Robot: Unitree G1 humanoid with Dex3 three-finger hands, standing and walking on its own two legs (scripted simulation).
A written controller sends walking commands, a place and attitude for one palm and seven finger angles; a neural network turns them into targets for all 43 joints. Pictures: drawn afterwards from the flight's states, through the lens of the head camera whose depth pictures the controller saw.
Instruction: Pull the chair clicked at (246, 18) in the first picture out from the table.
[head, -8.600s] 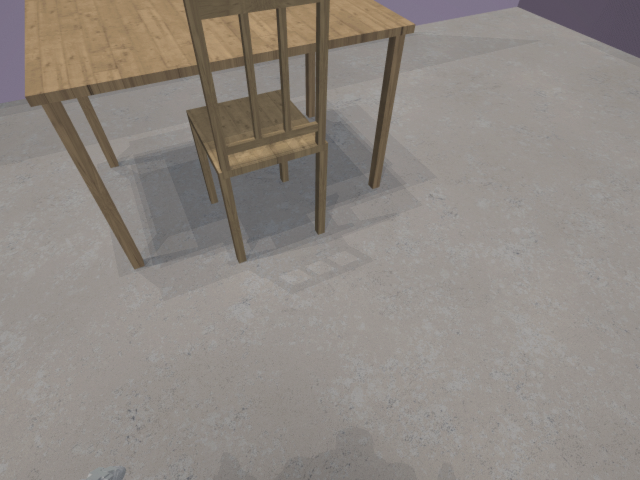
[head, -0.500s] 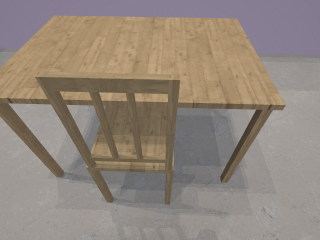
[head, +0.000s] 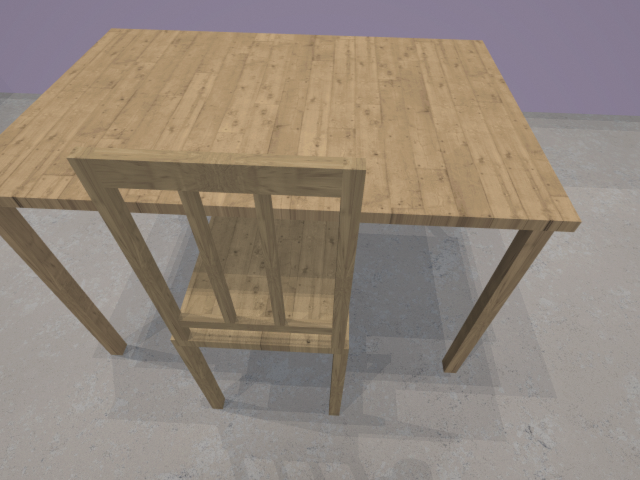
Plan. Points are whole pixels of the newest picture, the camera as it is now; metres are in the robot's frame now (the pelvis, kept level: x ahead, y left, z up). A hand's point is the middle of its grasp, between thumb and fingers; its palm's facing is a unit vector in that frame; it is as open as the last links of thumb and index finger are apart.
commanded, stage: look again from close up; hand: left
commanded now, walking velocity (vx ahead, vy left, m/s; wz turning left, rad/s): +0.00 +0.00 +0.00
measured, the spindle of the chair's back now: (213, 266) +0.44 +0.22 -0.05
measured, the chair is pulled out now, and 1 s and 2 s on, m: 0.00 0.00 0.00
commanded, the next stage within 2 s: raise the hand toward the chair's back in 0.96 s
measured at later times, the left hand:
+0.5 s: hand out of the picture -0.01 +0.24 -0.18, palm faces -0.01 -0.98 -0.20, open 7.3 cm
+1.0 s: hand out of the picture -0.07 +0.23 -0.18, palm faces +0.01 -0.99 -0.16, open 7.3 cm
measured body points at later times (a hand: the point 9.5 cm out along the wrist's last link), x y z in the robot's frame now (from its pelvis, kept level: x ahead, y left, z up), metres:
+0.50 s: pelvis -0.03 +0.06 +0.00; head -0.03 +0.07 +0.45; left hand -0.01 +0.29 -0.16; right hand -0.01 -0.17 -0.15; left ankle +0.00 +0.14 -0.74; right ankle -0.09 -0.08 -0.74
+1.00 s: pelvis -0.03 +0.07 +0.00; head -0.03 +0.08 +0.45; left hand -0.07 +0.28 -0.17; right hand -0.02 -0.17 -0.15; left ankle +0.00 +0.14 -0.74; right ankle -0.09 -0.08 -0.74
